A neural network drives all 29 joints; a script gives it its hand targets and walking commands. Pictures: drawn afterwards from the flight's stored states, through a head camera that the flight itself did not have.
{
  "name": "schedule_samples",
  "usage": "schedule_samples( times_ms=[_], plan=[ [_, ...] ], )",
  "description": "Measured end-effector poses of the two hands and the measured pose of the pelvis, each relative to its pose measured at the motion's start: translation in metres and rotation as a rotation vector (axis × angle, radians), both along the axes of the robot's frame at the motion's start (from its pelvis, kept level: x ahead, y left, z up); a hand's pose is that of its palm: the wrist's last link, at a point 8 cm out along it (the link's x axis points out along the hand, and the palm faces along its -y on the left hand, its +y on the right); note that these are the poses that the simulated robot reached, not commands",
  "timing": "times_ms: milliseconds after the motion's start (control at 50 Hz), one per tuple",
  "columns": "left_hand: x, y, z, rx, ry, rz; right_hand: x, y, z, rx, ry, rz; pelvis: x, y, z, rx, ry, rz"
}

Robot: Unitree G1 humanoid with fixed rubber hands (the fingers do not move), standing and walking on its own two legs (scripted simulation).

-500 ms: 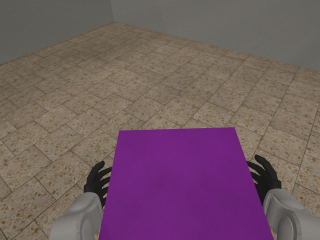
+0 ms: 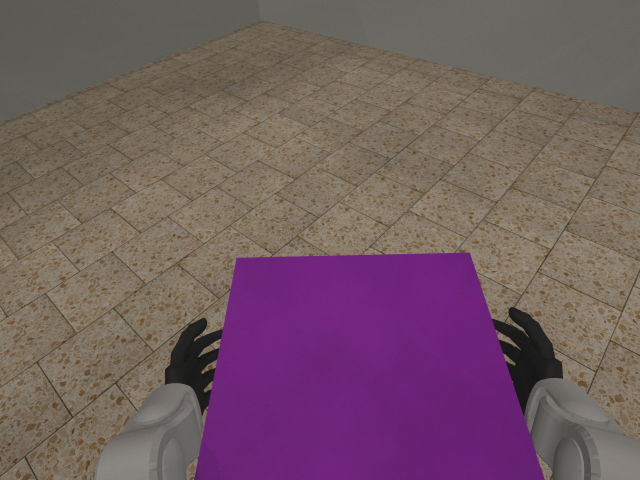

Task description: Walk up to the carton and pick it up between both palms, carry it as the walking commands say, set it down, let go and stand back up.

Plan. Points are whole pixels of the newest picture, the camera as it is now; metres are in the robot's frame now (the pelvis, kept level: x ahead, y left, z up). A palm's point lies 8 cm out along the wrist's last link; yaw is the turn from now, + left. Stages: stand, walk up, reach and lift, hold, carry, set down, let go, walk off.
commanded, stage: carry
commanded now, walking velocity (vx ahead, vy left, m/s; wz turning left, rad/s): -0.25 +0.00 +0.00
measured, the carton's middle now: (354, 397) +0.24 +0.01 +0.01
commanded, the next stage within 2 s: none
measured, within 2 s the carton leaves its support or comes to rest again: neither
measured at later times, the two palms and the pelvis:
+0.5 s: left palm out of the picture +0.06 +0.23 +0.07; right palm out of the picture +0.08 -0.13 +0.08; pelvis -0.15 +0.04 +0.00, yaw +0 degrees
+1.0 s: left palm out of the picture -0.12 +0.28 +0.07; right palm out of the picture -0.10 -0.08 +0.09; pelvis -0.33 +0.09 +0.00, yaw +0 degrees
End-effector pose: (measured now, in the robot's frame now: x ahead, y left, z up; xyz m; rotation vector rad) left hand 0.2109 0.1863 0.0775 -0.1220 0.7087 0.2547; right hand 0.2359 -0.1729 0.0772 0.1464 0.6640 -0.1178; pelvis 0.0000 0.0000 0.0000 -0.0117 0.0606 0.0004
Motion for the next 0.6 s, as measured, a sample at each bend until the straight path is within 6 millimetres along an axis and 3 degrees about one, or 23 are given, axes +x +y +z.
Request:
schedule_samples(
  times_ms=[140,240,320,420,600],
  plan=[
    [-0.018,-0.009,0.008,0.005,-0.024,-0.058,-0.037,-0.010,0.009,0.025,-0.029,-0.069,-0.031,0.010,0.002,0.054,0.002,-0.030],
    [-0.036,0.007,0.003,-0.013,-0.062,-0.080,-0.061,0.007,0.012,-0.014,-0.068,-0.076,-0.062,0.029,-0.008,0.026,0.013,-0.009],
    [-0.073,0.031,-0.012,-0.036,-0.021,-0.060,-0.087,0.032,0.007,-0.017,-0.025,-0.064,-0.089,0.039,-0.007,0.027,0.006,-0.004],
    [-0.122,0.047,-0.010,-0.037,0.018,-0.015,-0.126,0.047,0.003,0.009,0.017,-0.045,-0.122,0.042,0.000,-0.014,-0.002,-0.001],
    [-0.177,0.028,-0.005,-0.007,-0.006,-0.052,-0.193,0.028,0.000,-0.024,-0.007,-0.036,-0.187,0.040,-0.006,0.017,-0.017,-0.009]
  ],
)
